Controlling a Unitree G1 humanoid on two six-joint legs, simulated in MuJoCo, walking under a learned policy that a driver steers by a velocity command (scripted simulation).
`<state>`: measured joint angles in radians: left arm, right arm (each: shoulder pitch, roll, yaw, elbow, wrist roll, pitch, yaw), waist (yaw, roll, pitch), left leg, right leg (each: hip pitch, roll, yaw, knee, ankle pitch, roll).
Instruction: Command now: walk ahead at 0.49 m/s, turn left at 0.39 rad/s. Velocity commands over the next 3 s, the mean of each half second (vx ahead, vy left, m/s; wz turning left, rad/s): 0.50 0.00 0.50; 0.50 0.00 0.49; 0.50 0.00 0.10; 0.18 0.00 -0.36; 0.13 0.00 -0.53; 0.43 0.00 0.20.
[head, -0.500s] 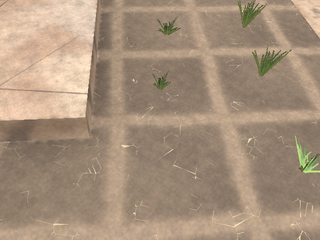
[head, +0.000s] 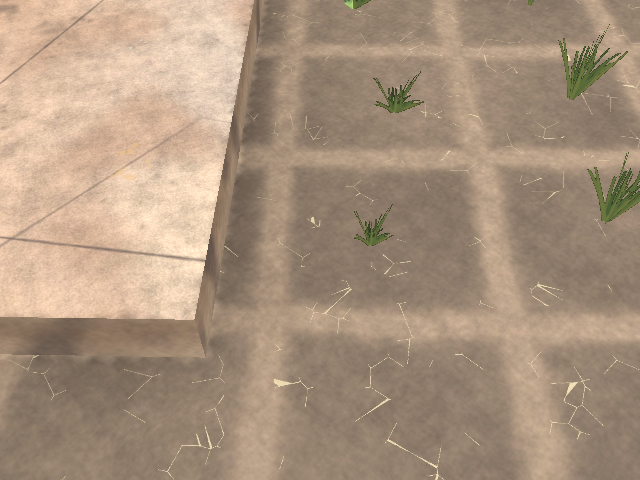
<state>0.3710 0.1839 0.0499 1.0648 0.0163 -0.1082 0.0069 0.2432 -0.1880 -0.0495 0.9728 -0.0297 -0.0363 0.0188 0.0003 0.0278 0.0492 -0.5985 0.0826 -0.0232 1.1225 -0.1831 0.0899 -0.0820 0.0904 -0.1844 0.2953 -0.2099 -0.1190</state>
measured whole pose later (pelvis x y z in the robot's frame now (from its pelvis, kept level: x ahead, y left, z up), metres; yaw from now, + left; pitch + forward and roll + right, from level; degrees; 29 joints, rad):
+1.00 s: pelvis +0.56 +0.10 +0.00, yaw +31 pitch +1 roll -1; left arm 0.22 0.24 0.04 0.82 0.03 -0.09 -0.01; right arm 0.27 -0.28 -0.06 0.86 -0.03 -0.05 0.02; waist -0.01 0.04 0.04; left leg -0.43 -0.04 -0.07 1.14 -0.34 0.06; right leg -0.28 0.03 -0.07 0.42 -0.16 -0.05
